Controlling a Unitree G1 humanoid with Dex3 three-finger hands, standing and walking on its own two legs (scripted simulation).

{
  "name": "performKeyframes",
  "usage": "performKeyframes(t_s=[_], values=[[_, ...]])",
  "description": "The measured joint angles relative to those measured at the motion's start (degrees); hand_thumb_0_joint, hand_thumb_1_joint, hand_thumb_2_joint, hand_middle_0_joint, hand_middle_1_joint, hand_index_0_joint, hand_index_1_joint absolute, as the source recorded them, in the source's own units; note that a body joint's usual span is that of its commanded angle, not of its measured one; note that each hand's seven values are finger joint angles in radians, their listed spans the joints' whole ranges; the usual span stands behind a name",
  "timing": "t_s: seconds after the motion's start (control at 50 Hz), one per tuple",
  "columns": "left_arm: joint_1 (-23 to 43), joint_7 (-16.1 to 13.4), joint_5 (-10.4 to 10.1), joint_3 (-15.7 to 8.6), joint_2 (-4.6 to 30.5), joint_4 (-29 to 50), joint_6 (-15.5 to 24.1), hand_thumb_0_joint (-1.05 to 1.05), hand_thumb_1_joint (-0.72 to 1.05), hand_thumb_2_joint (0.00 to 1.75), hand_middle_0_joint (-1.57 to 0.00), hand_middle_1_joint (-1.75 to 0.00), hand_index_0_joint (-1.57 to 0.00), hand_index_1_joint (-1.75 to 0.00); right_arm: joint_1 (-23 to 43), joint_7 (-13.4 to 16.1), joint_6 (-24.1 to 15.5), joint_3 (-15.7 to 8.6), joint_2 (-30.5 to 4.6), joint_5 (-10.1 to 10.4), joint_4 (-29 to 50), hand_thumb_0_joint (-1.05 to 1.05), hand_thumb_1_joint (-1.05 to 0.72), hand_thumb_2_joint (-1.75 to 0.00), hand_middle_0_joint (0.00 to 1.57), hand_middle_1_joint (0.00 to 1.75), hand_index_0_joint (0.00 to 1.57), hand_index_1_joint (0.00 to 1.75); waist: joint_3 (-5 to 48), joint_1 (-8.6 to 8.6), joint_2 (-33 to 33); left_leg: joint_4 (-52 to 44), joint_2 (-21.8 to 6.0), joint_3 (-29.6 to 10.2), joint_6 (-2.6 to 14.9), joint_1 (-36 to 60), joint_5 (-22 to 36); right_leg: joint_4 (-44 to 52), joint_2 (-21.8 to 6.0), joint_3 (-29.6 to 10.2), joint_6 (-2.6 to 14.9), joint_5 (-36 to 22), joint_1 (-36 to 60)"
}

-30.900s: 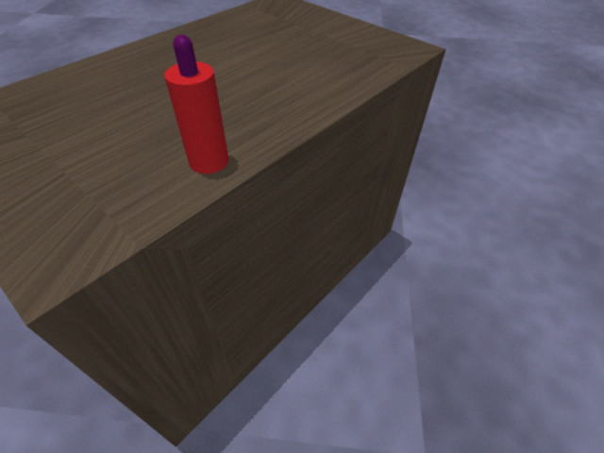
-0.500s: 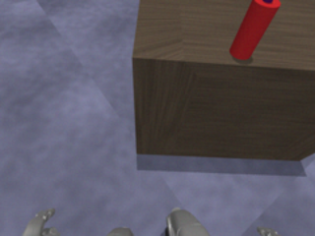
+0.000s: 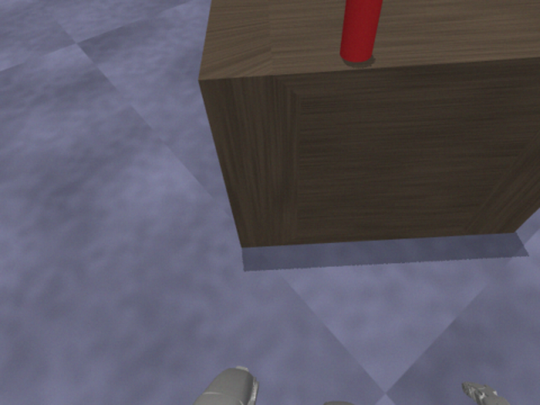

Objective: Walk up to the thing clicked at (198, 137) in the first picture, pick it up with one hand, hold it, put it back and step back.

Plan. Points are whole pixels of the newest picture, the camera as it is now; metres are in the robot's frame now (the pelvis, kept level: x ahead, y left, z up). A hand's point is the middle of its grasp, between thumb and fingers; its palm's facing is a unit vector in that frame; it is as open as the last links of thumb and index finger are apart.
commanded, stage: step back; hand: right
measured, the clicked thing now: (363, 1) +0.86 -0.18 +0.15
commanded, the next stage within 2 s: stand in 1.72 s
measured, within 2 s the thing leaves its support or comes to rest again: neither
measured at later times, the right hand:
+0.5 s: hand out of the picture -0.03 -0.28 -0.13, palm faces -0.11 +0.89 -0.44, open 7.3 cm
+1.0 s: hand out of the picture -0.18 -0.28 -0.16, palm faces -0.09 +0.94 -0.33, open 7.3 cm
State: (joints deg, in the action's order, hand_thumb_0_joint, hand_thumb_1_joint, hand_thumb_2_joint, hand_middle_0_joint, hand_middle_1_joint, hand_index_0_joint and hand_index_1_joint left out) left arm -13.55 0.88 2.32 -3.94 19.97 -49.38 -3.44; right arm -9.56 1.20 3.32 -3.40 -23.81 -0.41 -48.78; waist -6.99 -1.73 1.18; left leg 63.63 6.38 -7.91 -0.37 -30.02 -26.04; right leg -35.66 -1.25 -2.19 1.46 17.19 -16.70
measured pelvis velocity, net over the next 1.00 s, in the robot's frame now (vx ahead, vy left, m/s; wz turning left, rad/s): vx -0.24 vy -0.03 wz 0.06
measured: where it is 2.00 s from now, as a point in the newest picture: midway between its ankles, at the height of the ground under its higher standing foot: outside the picture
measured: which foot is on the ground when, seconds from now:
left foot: up 0.00-0.20, down 0.22-0.60, up 0.62-0.84, down 0.86-1.00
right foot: down 0.00-0.26, up 0.28-0.54, down 0.56-1.00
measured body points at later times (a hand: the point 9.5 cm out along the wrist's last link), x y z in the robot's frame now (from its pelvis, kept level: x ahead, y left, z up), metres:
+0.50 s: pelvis -0.17 -0.02 +0.00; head -0.13 +0.00 +0.44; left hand -0.10 +0.30 -0.13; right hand -0.03 -0.33 -0.10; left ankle -0.11 +0.11 -0.73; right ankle -0.21 -0.16 -0.69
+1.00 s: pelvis -0.24 -0.03 +0.00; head -0.23 -0.03 +0.45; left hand -0.20 +0.30 -0.12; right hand -0.17 -0.33 -0.13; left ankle -0.25 +0.10 -0.73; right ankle -0.23 -0.15 -0.71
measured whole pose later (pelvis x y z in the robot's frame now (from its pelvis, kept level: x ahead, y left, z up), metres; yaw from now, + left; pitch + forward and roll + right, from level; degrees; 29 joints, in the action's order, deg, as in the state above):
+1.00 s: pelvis -0.24 -0.03 +0.00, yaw +4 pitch -2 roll +1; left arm -12.8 0.8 1.2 -3.4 23.3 -55.8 -0.4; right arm -14.7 -1.6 -0.4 -2.8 -19.3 -2.7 -56.3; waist -3.1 -0.5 -1.0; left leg 31.0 1.2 -2.1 1.2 -12.0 -17.2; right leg -45.6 -1.8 -0.2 1.4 29.2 -19.0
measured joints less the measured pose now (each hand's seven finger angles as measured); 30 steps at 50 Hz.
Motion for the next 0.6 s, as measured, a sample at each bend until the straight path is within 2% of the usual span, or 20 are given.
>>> performKeyframes(t_s=[0.04, 0.08, 0.16, 0.2, 0.22, 0.26, 0.28, 0.32, 0.36, 0.42, 0.48, 0.54, 0.56, 0.58, 0.6], values=[[0.85, -0.35, 0.11, -0.23, 0.08, 0.91, 0.11, 0.01, 0.9, 0.9, -0.2, -0.3, -0.21, -0.3, -1.68, 0.31, -0.5, 0.21, -0.22, -0.05, -0.42, 0.0, -0.9, -0.9, 0.2, 0.3, 0.21, 0.3, 0.25, 0.56, 0.38, 1.81, 0.4, -0.43, -0.41, 1.42, 0.06, 0.96, -0.13, 0.83, 0.05, -1.6, -1.3], [2.1, -0.81, 0.21, -0.3, 0.38, 2.36, 0.49, 0.01, 0.9, 0.9, -0.2, -0.3, -0.21, -0.3, -2.9, 0.56, -0.65, 0.41, -0.19, -0.19, -1.0, 0.0, -0.9, -0.9, 0.2, 0.3, 0.21, 0.3, -0.25, 1.03, 0.73, -0.28, -0.14, 0.04, -0.96, 4.1, -1.21, 0.99, -0.07, 1.91, 0.28, -2.7, -2.67], [5.81, -1.68, 0.12, -0.3, 1.18, 5.14, 0.78, 0.01, 0.9, 0.9, -0.2, -0.3, -0.21, -0.3, -4.05, 0.53, -0.65, 0.76, 0.91, -0.77, -1.91, 0.0, -0.9, -0.9, 0.2, 0.3, 0.21, 0.3, -2.27, 1.92, 0.28, -11.55, -2.72, 3.64, -1.1, 10.17, -3.75, -0.44, -0.69, 4.73, 0.5, -4.3, -5.58], [7.57, -1.79, -0.24, -0.09, 1.68, 6.11, 0.64, 0.01, 0.9, 0.9, -0.2, -0.3, -0.21, -0.3, -4.23, 0.18, -1.02, 0.94, 1.58, -0.95, -2.01, 0.0, -0.9, -0.9, 0.2, 0.3, 0.21, 0.3, -3.1, 2.22, -0.53, -19.66, -3.86, 5.51, -0.44, 13.52, -1.66, -2.04, -1.3, 5.89, 0.31, -4.8, -7.38], [8.31, -1.74, -0.48, 0.06, 1.97, 6.38, 0.43, 0.01, 0.9, 0.9, -0.2, -0.3, -0.21, -0.3, -4.25, -0.01, -1.3, 0.95, 1.89, -1.0, -2.05, 0.0, -0.9, -0.9, 0.2, 0.3, 0.21, 0.3, -3.41, 2.34, -1.16, -24.58, -4.1, 6.32, 0.08, 15.41, 1.93, -3.3, -1.73, 6.22, 0.14, -4.83, -8.43], [9.54, -1.64, -0.91, 0.07, 2.88, 5.92, -0.24, 0.01, 0.91, 0.9, -0.2, -0.3, -0.21, -0.3, -3.33, -0.26, -1.45, 0.97, 3.53, -1.33, -2.59, 0.0, -0.9, -0.9, 0.2, 0.3, 0.21, 0.3, -4.88, 1.71, -5.08, -26.58, -2.02, 8.09, 1.19, 16.24, 5.74, -5.29, -3.38, 4.01, -0.07, -4.83, -9.55], [9.46, -1.6, -1.2, 0.11, 2.73, 5.38, -0.62, 0.01, 0.91, 0.9, -0.2, -0.3, -0.21, -0.3, -3.33, -0.59, -1.37, 1.2, 3.76, -1.59, -2.43, 0.0, -0.9, -0.9, 0.2, 0.3, 0.21, 0.3, -4.64, 1.57, -5.54, -26.11, -2.13, 8.4, 1.51, 15.77, 6.0, -7.39, -2.3, 2.57, -0.16, 0.09, -10.42], [8.77, -1.48, -1.4, 0.38, 1.8, 4.02, -1.39, 0.01, 0.91, 0.9, -0.2, -0.3, -0.21, -0.3, -3.24, -0.95, -1.25, 1.5, 3.32, -1.99, -2.23, 0.0, -0.9, -0.9, 0.2, 0.3, 0.21, 0.3, -3.61, 2.63, -3.77, -25.36, -4.01, 7.09, 2.02, 14.59, 6.59, -17.15, 1.93, 0.29, -0.55, 9.93, -12.15], [7.66, -1.06, -1.71, 0.5, 1.47, 2.93, -1.69, 0.01, 0.91, 0.9, -0.2, -0.3, -0.21, -0.3, -2.84, -0.72, -1.1, 1.56, 3.16, -2.46, -2.2, 0.0, -0.9, -0.9, 0.21, 0.3, 0.21, 0.3, -2.33, 2.83, -2.85, -26.98, -5.61, 6.46, 1.94, 14.23, 8.42, -26.51, 5.34, -2.38, -0.54, 12.02, -12.7], [5.46, -0.68, -1.98, 0.2, 1.84, 1.97, -1.38, 0.01, 0.91, 0.9, -0.2, -0.3, -0.21, -0.3, -1.45, -0.52, -0.96, 1.5, 2.99, -2.5, -1.41, 0.0, -0.9, -0.89, 0.21, 0.3, 0.21, 0.3, -0.26, 1.69, -3.08, -29.56, -7.12, 7.23, 1.49, 12.81, 11.33, -32.64, 6.98, -4.67, -0.97, 10.99, -10.96], [3.74, -0.63, -1.72, 0.07, 2.29, 0.81, -0.57, 0.01, 0.91, 0.9, -0.2, -0.3, -0.21, -0.3, 0.96, -0.55, -1.21, 1.02, 2.34, -2.35, 0.11, 0.0, -0.9, -0.9, 0.21, 0.3, 0.21, 0.3, -0.09, 0.63, -2.99, -30.01, -8.25, 8.09, 1.26, 10.65, 13.3, -24.19, 4.91, -3.68, -1.96, 11.24, -4.89], [1.75, -0.62, -1.47, 0.26, 2.67, -0.95, 0.97, 0.01, 0.91, 0.9, -0.2, -0.3, -0.21, -0.3, 3.64, -0.91, -1.43, 0.76, 1.4, -2.17, 1.56, 0.0, -0.9, -0.9, 0.2, 0.3, 0.21, 0.3, -0.28, -0.45, -2.7, -27.71, -9.5, 9.86, 0.73, 7.87, 13.72, -6.68, 1.93, -1.54, -1.91, 10.37, 2.63], [1.32, -0.76, -1.31, 0.24, 2.4, -2.03, 1.67, 0.01, 0.91, 0.9, -0.2, -0.3, -0.21, -0.3, 4.57, -1.06, -1.29, 0.69, 0.85, -2.04, 1.75, 0.0, -0.9, -0.9, 0.2, 0.3, 0.21, 0.3, -0.55, -0.59, -1.75, -25.92, -10.41, 9.94, 0.39, 6.77, 13.36, -1.08, 2.05, -0.83, -1.65, 7.01, 4.82], [1.46, -0.92, -0.99, 0.29, 1.33, -3.48, 2.1, 0.01, 0.91, 0.9, -0.2, -0.3, -0.2, -0.3, 5.37, -1.08, -1.03, 0.39, 0.02, -1.89, 1.52, 0.0, -0.9, -0.9, 0.2, 0.3, 0.21, 0.3, -1.52, -0.03, 0.98, -24.15, -11.96, 8.45, 0.89, 6.17, 12.97, 0.31, 3.77, 0.43, -1.38, 5.0, 5.85], [1.08, -0.86, -0.52, 0.48, 0.53, -4.4, 2.41, 0.01, 0.91, 0.9, -0.2, -0.3, -0.2, -0.3, 5.37, -1.01, -0.71, 0.13, -0.37, -1.7, 1.17, 0.0, -0.9, -0.9, 0.2, 0.3, 0.21, 0.3, -1.63, 0.52, 2.81, -22.57, -12.12, 6.47, 1.5, 5.55, 10.3, 0.5, 4.78, 1.47, -1.14, 4.25, 6.16]])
